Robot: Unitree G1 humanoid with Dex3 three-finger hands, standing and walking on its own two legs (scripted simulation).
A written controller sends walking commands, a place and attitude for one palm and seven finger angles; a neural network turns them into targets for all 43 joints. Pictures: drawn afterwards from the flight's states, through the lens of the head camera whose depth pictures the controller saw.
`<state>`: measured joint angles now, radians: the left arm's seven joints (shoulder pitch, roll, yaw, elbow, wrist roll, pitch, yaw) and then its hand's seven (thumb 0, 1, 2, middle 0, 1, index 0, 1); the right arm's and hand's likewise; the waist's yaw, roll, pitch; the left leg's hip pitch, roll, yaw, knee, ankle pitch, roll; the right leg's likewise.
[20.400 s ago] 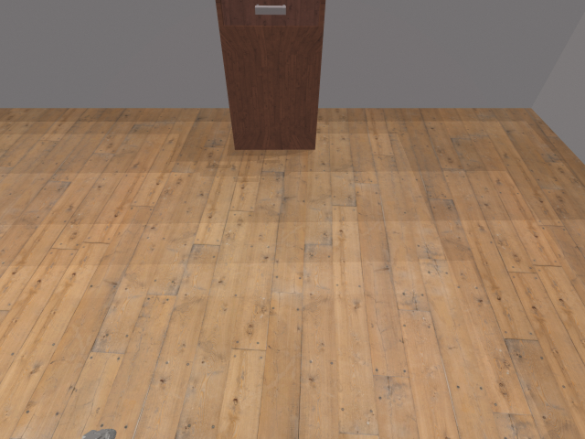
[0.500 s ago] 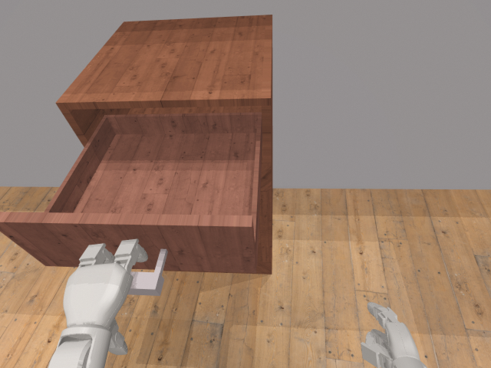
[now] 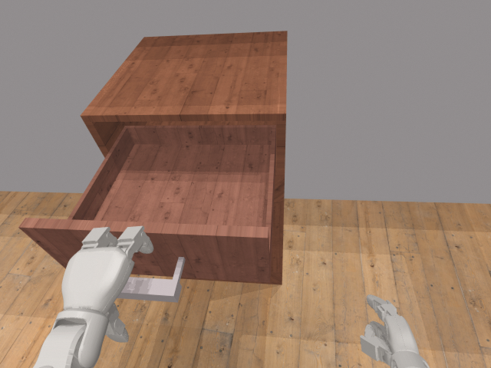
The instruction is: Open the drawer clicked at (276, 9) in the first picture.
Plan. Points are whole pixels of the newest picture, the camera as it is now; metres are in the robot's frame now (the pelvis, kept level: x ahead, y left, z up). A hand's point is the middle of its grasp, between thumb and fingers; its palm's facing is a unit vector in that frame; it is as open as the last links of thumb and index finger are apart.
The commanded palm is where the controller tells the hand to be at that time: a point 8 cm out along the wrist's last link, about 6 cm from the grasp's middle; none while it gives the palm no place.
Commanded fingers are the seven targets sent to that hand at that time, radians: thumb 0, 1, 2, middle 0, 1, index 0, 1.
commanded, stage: lift the hand off the handle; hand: left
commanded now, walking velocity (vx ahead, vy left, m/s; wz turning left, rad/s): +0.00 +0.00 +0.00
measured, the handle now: (145, 275) +0.25 +0.22 +0.01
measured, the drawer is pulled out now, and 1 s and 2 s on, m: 0.29 0.29 0.29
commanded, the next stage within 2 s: draw the hand back to the body in 0.72 s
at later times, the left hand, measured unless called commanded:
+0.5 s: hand (98, 245) +0.23 +0.24 +0.14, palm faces +0.12 -0.11 -0.99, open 13.8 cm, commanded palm +0.19 +0.24 +0.20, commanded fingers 0.00 -0.50 0.30 -0.30 -1.20 -0.30 -1.20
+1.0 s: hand (86, 243) +0.23 +0.25 +0.15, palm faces +0.09 -0.09 -0.99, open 13.8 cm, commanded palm +0.19 +0.25 +0.21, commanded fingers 0.00 -0.50 0.30 -0.30 -1.20 -0.30 -1.20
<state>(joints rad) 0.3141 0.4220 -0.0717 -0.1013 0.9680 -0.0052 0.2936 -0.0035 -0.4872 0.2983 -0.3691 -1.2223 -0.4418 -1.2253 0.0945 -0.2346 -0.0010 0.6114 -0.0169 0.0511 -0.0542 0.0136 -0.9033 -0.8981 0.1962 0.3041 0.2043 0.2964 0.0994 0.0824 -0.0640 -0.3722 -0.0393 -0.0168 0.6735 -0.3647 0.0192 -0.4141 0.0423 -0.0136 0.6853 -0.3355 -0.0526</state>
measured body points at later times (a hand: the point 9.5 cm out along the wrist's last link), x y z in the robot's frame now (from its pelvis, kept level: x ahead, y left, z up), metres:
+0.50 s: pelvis +0.01 +0.01 +0.02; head +0.00 -0.03 +0.47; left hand +0.22 +0.24 +0.19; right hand +0.24 -0.18 -0.07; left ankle -0.01 +0.11 -0.72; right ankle +0.01 -0.09 -0.72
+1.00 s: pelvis +0.00 +0.01 +0.02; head +0.00 -0.04 +0.47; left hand +0.22 +0.25 +0.20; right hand +0.23 -0.18 -0.07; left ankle -0.01 +0.11 -0.72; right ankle +0.01 -0.09 -0.72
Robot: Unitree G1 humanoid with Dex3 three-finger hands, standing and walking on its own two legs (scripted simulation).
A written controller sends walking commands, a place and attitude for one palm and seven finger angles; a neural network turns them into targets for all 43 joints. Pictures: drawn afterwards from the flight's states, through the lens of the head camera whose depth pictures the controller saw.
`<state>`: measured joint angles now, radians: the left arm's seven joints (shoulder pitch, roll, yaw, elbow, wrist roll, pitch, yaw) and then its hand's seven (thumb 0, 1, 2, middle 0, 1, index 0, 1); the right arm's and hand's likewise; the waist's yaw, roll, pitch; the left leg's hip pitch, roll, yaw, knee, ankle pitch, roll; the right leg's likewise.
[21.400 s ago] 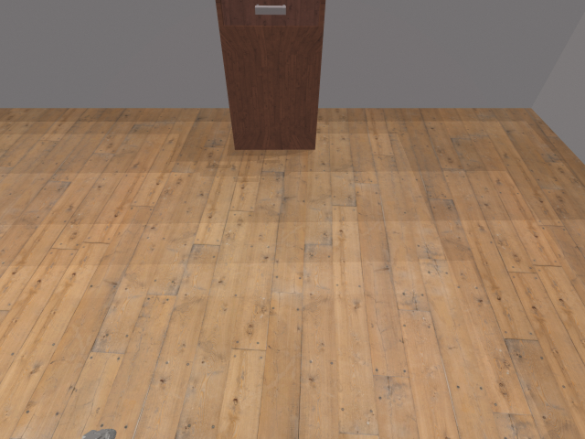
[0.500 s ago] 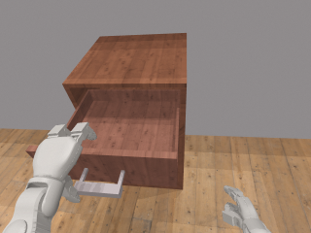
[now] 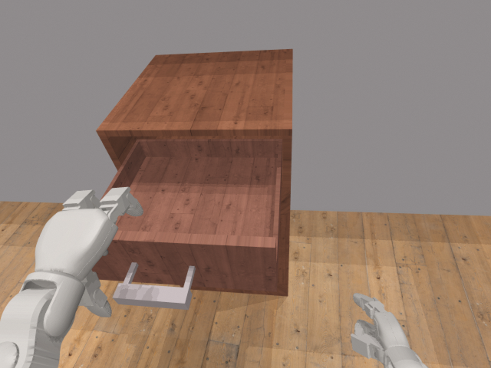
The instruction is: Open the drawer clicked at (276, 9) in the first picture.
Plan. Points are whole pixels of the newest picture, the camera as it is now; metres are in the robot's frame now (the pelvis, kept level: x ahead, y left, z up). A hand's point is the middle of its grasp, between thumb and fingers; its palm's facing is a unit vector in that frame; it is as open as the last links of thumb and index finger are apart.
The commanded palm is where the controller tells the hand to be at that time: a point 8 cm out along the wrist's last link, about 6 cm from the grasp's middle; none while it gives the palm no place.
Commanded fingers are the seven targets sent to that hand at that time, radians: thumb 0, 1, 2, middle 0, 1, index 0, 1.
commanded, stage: draw the hand back to the body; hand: left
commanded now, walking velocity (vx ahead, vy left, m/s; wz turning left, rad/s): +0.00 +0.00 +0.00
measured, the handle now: (157, 283) +0.25 +0.21 -0.01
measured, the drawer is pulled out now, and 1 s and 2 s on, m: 0.29 0.29 0.29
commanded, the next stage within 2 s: step back with the hand held close in 1.42 s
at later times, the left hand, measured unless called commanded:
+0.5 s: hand (99, 263) +0.20 +0.23 +0.13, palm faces +0.19 -0.57 -0.80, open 13.8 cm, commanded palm +0.17 +0.26 +0.18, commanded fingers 0.00 -0.32 0.38 -0.29 -1.09 -0.29 -1.09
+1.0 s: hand (91, 253) +0.20 +0.23 +0.16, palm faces +0.38 -0.83 -0.41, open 10.6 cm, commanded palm +0.15 +0.28 +0.18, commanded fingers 0.00 0.55 0.75 -0.22 -0.52 -0.22 -0.52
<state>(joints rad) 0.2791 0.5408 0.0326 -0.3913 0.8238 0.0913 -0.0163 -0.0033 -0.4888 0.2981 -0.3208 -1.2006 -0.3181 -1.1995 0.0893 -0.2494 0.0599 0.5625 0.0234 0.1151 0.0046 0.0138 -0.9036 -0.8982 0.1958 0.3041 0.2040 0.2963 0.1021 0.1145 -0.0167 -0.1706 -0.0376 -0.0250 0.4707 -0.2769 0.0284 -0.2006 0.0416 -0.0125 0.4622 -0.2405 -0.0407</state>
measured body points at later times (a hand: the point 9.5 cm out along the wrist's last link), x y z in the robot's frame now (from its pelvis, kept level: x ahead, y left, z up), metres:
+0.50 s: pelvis +0.01 +0.00 +0.00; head +0.01 -0.03 +0.44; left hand +0.19 +0.26 +0.18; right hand +0.23 -0.20 -0.08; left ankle -0.02 +0.10 -0.74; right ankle +0.01 -0.09 -0.74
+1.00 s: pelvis +0.03 +0.00 +0.00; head +0.02 -0.03 +0.45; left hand +0.18 +0.27 +0.18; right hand +0.22 -0.21 -0.09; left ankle -0.02 +0.10 -0.74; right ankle +0.01 -0.09 -0.74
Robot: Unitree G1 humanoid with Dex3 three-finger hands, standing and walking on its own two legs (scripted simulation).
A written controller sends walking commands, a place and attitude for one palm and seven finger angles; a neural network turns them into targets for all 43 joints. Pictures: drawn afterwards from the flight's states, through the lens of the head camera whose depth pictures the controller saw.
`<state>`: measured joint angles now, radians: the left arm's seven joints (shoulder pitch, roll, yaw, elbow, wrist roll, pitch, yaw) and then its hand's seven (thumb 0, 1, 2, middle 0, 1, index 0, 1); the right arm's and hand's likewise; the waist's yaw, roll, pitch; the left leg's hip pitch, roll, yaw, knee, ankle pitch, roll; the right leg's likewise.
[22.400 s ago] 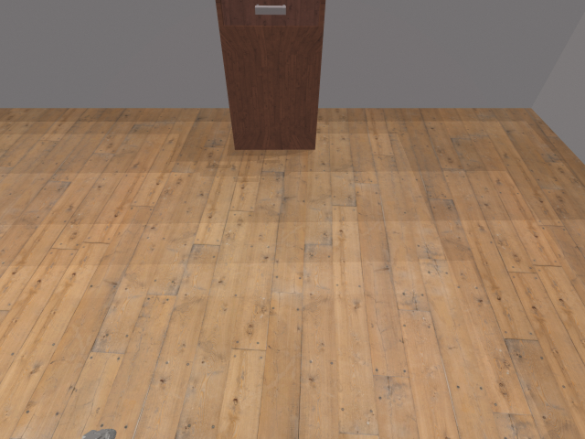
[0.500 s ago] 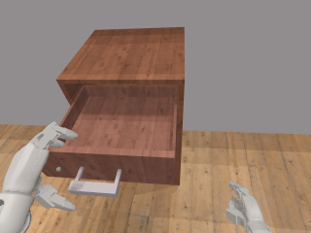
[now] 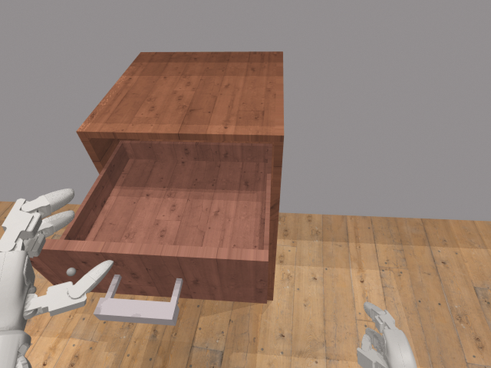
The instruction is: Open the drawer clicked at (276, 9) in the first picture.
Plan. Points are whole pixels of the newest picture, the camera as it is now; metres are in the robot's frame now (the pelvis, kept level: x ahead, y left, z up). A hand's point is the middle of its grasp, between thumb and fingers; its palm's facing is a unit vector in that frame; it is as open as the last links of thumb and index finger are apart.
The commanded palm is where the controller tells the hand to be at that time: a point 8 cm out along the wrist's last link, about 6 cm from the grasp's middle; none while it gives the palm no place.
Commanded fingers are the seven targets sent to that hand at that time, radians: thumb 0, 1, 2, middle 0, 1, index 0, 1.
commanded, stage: draw the hand back to the body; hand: left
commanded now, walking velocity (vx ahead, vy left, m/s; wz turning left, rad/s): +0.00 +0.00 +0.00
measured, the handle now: (142, 296) +0.23 +0.21 -0.01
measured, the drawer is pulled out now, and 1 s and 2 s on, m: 0.29 0.29 0.29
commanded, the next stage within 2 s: step back with the hand held close in 0.42 s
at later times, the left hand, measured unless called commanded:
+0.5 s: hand (68, 286) +0.17 +0.22 +0.16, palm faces +0.41 -0.82 -0.40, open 7.5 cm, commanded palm +0.12 +0.26 +0.18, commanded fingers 0.00 0.90 0.90 -0.20 -0.30 -0.20 -0.30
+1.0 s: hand (37, 314) +0.13 +0.24 +0.16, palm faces +0.34 -0.80 -0.50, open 7.4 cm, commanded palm +0.07 +0.28 +0.18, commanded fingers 0.00 0.90 0.90 -0.20 -0.30 -0.20 -0.30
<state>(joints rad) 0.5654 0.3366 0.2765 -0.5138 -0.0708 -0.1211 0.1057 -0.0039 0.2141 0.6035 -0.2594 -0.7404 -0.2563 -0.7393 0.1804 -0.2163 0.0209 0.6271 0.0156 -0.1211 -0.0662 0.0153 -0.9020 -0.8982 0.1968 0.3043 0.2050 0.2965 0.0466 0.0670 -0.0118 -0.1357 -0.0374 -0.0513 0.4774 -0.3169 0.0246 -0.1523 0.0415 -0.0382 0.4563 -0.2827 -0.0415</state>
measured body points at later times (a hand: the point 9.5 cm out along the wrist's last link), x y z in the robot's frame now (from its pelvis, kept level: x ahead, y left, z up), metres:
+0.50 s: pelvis -0.01 -0.02 +0.00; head -0.03 -0.05 +0.45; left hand +0.14 +0.26 +0.18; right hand +0.19 -0.22 -0.08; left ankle -0.04 +0.11 -0.74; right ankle -0.02 -0.09 -0.74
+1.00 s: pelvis -0.05 +0.00 -0.01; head -0.02 +0.00 +0.44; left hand +0.11 +0.28 +0.19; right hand +0.14 -0.24 -0.08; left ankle -0.04 +0.10 -0.74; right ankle -0.02 -0.09 -0.74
